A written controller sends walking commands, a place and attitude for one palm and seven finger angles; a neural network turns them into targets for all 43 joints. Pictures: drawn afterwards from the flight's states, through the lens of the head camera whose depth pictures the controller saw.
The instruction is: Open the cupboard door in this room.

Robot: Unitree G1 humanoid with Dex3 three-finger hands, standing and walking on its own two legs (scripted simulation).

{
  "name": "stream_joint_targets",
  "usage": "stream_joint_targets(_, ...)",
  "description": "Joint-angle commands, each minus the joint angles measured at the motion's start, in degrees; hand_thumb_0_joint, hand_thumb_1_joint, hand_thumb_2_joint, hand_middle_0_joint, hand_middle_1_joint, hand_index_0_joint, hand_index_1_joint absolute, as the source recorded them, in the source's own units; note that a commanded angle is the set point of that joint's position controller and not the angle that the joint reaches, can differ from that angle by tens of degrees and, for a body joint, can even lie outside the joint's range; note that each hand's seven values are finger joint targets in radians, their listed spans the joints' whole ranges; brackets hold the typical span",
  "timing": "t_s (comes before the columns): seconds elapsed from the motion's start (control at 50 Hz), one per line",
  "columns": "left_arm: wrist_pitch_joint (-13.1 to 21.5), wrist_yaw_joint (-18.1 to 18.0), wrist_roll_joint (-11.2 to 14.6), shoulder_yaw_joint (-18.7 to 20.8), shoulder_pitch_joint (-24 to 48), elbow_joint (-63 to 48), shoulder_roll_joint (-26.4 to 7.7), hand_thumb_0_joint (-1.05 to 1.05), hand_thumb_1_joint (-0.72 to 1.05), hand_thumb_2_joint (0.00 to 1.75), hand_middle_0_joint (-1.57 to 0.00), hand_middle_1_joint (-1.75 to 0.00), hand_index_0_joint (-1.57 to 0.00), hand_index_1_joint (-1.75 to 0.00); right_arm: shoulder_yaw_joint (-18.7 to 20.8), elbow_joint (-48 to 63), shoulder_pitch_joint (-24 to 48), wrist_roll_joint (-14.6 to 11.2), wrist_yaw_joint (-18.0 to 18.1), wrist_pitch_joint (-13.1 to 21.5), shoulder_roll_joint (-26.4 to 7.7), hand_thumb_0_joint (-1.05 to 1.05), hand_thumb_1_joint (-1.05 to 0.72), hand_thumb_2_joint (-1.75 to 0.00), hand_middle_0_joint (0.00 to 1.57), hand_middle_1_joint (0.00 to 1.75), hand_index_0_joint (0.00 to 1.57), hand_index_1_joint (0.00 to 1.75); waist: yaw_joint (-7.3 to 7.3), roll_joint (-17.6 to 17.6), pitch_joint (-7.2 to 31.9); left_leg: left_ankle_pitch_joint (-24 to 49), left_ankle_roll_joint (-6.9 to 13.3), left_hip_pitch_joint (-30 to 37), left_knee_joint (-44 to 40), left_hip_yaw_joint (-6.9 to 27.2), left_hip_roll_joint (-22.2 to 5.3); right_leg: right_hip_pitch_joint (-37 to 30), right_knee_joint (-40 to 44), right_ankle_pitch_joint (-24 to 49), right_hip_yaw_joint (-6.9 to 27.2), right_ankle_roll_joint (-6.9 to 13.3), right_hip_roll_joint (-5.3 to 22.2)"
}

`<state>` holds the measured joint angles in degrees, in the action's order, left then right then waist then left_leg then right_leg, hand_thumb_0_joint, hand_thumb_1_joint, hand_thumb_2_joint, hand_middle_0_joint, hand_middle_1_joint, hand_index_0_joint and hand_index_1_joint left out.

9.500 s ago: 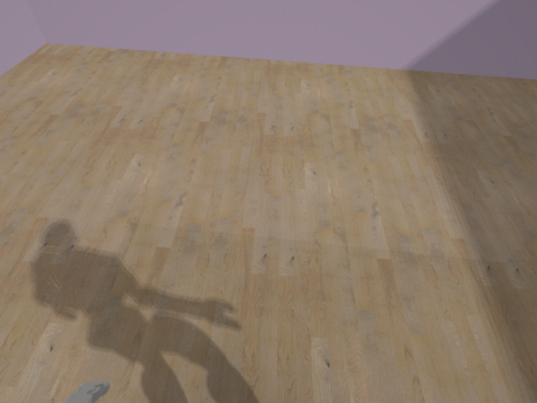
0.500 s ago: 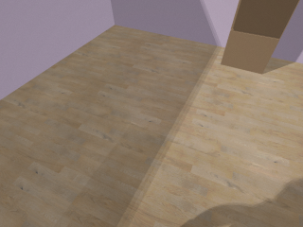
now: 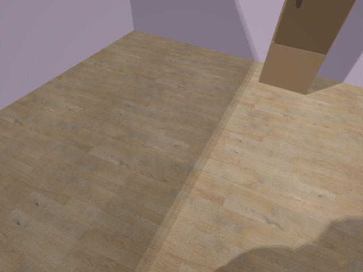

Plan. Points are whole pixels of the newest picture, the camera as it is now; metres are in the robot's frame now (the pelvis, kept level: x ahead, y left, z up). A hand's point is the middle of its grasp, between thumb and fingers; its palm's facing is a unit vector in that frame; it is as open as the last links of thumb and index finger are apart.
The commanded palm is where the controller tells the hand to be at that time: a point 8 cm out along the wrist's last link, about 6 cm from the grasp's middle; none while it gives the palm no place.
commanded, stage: stand and wait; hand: left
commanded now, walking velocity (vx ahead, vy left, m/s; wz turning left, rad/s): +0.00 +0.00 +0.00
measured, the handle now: out of the picture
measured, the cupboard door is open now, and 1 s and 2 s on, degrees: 0 0 0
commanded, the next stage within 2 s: turn or walk to find it in 0.02 s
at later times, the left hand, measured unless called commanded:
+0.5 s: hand out of the picture -0.03 +0.19 -0.18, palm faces +0.07 -0.98 -0.18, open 7.4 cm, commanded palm none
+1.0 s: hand out of the picture +0.01 +0.22 -0.20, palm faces +0.14 -0.97 -0.21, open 7.4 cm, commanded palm none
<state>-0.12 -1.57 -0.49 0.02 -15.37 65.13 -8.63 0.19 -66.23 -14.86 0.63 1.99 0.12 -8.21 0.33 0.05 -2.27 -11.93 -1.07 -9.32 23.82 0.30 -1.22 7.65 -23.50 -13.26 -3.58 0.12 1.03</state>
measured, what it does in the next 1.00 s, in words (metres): stands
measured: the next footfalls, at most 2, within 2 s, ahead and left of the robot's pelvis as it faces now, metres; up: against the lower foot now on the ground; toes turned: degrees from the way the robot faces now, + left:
right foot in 1.30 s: +0.02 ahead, -0.13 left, +0.00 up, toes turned +15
left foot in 1.80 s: -0.07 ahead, +0.09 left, +0.00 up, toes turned +33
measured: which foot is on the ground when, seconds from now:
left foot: down 0.00-1.00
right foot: down 0.00-0.96, up 0.98-1.00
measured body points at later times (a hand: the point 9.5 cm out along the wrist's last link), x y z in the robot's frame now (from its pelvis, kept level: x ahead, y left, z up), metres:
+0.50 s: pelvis -0.01 +0.01 +0.00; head -0.01 +0.02 +0.45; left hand -0.03 +0.24 -0.17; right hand +0.00 -0.21 -0.16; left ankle +0.01 +0.13 -0.74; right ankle +0.00 -0.11 -0.74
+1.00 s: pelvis -0.01 +0.02 -0.02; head +0.02 +0.04 +0.43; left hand +0.00 +0.27 -0.18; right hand +0.04 -0.22 -0.16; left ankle +0.01 +0.13 -0.74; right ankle -0.01 -0.11 -0.74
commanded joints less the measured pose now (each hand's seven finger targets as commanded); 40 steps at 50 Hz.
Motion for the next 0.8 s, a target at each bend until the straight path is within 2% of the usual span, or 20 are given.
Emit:
stream_joint_targets(0.0, 0.87, -0.27, 0.07, 1.13, -3.15, -1.21, -6.03, 0.00, 0.90, 0.90, -0.20, -0.30, -0.20, -0.30, 1.18, 1.69, -3.43, -0.18, 0.10, 1.14, -6.31, 0.00, -0.90, -0.90, 0.20, 0.30, 0.20, 0.30, 0.13, 0.49, -2.09, 4.29, 1.61, -2.15, -4.93, 3.52, -4.62, 2.39, 5.76, 1.14, 4.77, 0.37, 5.63)
stream_joint_targets(0.04, 0.66, -0.36, 0.13, 1.33, -3.08, -1.56, -6.09, 0.00, 0.90, 0.90, -0.20, -0.30, -0.20, -0.30, 1.21, 2.00, -3.44, -0.14, -0.04, 0.92, -6.01, 0.00, -0.90, -0.90, 0.20, 0.30, 0.20, 0.30, 0.21, 0.31, -2.59, 4.35, 1.60, -3.84, -4.40, 3.91, -4.42, 2.22, 4.70, 0.64, 4.05, 0.16, 5.85)
stream_joint_targets(0.1, 0.05, -0.51, 0.01, 1.97, -2.82, -2.39, -6.70, 0.00, 0.90, 0.90, -0.20, -0.30, -0.20, -0.30, 1.64, 2.89, -2.72, 0.02, -0.32, 0.16, -6.58, 0.00, -0.90, -0.90, 0.20, 0.30, 0.20, 0.30, 0.47, -0.35, -3.97, 1.19, 1.95, -7.54, -3.50, 4.89, -4.28, 3.63, 3.12, -3.78, 3.14, -0.03, 6.16)
stream_joint_targets(0.16, -0.03, -0.46, -0.17, 1.91, -3.21, -2.52, -6.29, 0.00, 0.90, 0.90, -0.20, -0.30, -0.20, -0.30, 1.67, 3.34, -3.01, 0.13, -0.41, 0.07, -6.07, 0.00, -0.90, -0.90, 0.20, 0.30, 0.20, 0.30, 0.49, -0.20, -3.91, -1.90, 2.24, -8.45, -3.85, 5.63, -3.96, 4.70, 3.37, -5.99, 3.59, -0.07, 6.08)
stream_joint_targets(0.24, 0.19, -0.36, -0.23, 1.77, -3.17, -2.61, -6.18, 0.00, 0.90, 0.90, -0.20, -0.30, -0.20, -0.30, 1.74, 3.48, -3.65, 0.12, -0.45, 0.28, -6.16, 0.00, -0.90, -0.90, 0.20, 0.30, 0.20, 0.30, 0.22, -0.51, -2.33, -2.49, 2.39, -7.73, -3.94, 6.24, -3.94, 4.86, 3.16, -5.84, 3.75, 0.02, 5.94)
stream_joint_targets(0.34, 0.64, -0.32, -0.26, 1.61, -3.57, -2.16, -6.25, 0.00, 0.90, 0.90, -0.20, -0.30, -0.20, -0.30, 1.80, 3.51, -3.44, -0.10, -0.37, 0.98, -6.72, 0.00, -0.90, -0.90, 0.20, 0.30, 0.20, 0.30, 0.33, -2.19, -0.37, -0.40, 2.75, -6.97, -5.15, 7.30, -4.73, 2.50, 2.49, -0.99, 3.09, -0.10, 5.59)
stream_joint_targets(0.44, 1.03, -0.26, -0.31, 1.55, -3.55, -1.65, -7.27, 0.00, 0.90, 0.90, -0.20, -0.30, -0.20, -0.30, 1.96, 3.65, -2.49, -0.24, -0.29, 1.25, -7.89, 0.00, -0.90, -0.90, 0.20, 0.30, 0.20, 0.30, 0.26, -0.97, -1.58, 0.82, 2.64, -6.00, -5.03, 6.55, -4.28, 2.84, 3.99, -0.41, 3.49, 0.06, 6.03)
stream_joint_targets(0.54, 1.10, -0.11, -0.42, 1.66, -2.84, -1.51, -8.33, 0.00, 0.90, 0.90, -0.20, -0.30, -0.20, -0.30, 2.10, 3.89, -1.54, -0.15, -0.33, 1.09, -9.18, 0.00, -0.90, -0.90, 0.20, 0.30, 0.20, 0.30, 0.05, -0.54, -3.75, -2.69, 2.49, -6.07, -6.08, 6.55, -3.97, 4.50, 5.45, -3.59, 4.05, 0.09, 5.97)
stream_joint_targets(0.6, 1.37, -0.02, -0.45, 1.93, -2.36, -1.76, -9.43, 0.00, 0.90, 0.90, -0.20, -0.30, -0.20, -0.30, 2.24, 4.08, -1.07, -0.18, -0.39, 1.31, -10.08, 0.00, -0.90, -0.90, 0.20, 0.30, 0.20, 0.30, 0.08, 0.19, -2.15, -0.34, 2.59, -5.21, -5.62, 6.33, -4.04, 3.36, 5.66, -2.55, 4.13, 0.28, 6.33)
stream_joint_targets(0.64, 0.85, -0.19, -0.30, 1.80, -2.43, -2.07, -8.08, 0.00, 0.90, 0.90, -0.20, -0.30, -0.20, -0.30, 1.86, 4.34, -1.27, -0.04, -0.58, 0.87, -8.51, 0.00, -0.90, -0.90, 0.20, 0.30, 0.20, 0.30, 0.05, -0.63, -2.29, 0.89, 2.28, -6.65, -4.46, 6.40, -3.84, 3.26, 4.39, -2.98, 3.27, -0.14, 6.57)
stream_joint_targets(0.68, 0.29, -0.37, -0.31, 1.92, -3.07, -2.34, -7.54, 0.00, 0.90, 0.90, -0.20, -0.30, -0.20, -0.30, 1.81, 5.03, -1.01, 0.00, -0.76, 0.26, -7.92, 0.00, -0.90, -0.90, 0.20, 0.30, 0.20, 0.30, 0.37, -0.68, -2.09, 1.45, 2.20, -8.31, -2.88, 6.46, -3.72, 3.28, 3.47, -3.89, 2.78, -0.34, 6.97)
stream_joint_targets(0.72, -0.08, -0.37, -0.33, 2.46, -2.41, -3.26, -8.72, 0.00, 0.90, 0.90, -0.20, -0.30, -0.20, -0.30, 1.95, 5.98, -0.42, 0.19, -0.93, -0.23, -8.10, 0.00, -0.90, -0.90, 0.20, 0.30, 0.20, 0.30, 0.50, 0.53, -2.61, 0.79, 2.02, -11.22, -0.83, 6.11, -2.98, 3.32, 3.43, -5.88, 3.10, 0.04, 8.15)
stream_joint_targets(0.78, -0.38, -0.43, -0.41, 3.34, -1.02, -5.00, -10.59, 0.00, 0.90, 0.90, -0.20, -0.30, -0.20, -0.30, 2.40, 7.38, -0.56, 0.31, -1.15, -0.71, -8.66, 0.00, -0.90, -0.90, 0.20, 0.30, 0.20, 0.30, 0.43, 3.49, -0.50, 2.18, 1.55, -12.64, 5.25, 4.07, -1.90, 2.86, 3.61, -5.56, 3.98, 2.05, 11.73)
